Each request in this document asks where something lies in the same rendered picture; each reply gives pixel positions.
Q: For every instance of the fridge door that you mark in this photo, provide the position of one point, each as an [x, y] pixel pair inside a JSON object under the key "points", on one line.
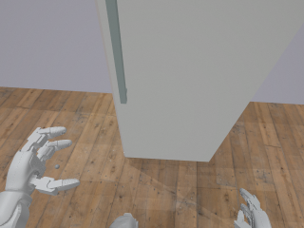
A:
{"points": [[191, 67]]}

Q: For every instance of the robot right hand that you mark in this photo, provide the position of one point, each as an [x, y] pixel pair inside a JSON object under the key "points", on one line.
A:
{"points": [[256, 217]]}

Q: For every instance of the robot left thigh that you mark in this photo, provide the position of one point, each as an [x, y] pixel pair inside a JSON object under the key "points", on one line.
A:
{"points": [[124, 222]]}

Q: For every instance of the left robot shin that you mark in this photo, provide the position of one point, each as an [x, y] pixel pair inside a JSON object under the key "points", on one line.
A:
{"points": [[127, 214]]}

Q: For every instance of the robot left forearm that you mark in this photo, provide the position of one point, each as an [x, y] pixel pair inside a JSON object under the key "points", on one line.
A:
{"points": [[14, 209]]}

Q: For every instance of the handle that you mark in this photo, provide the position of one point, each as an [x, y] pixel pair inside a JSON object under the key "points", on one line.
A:
{"points": [[116, 42]]}

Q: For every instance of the robot left hand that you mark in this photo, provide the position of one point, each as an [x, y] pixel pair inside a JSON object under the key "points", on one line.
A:
{"points": [[21, 175]]}

